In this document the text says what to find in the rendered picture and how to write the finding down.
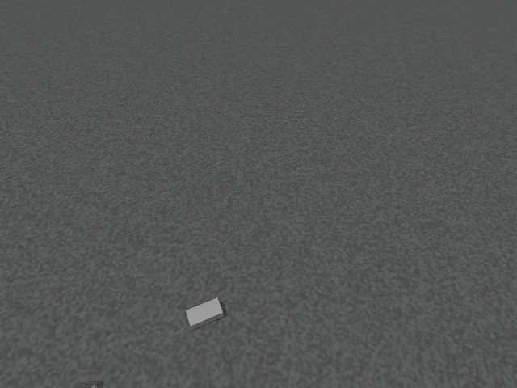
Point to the small box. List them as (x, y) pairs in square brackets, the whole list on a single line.
[(204, 313)]

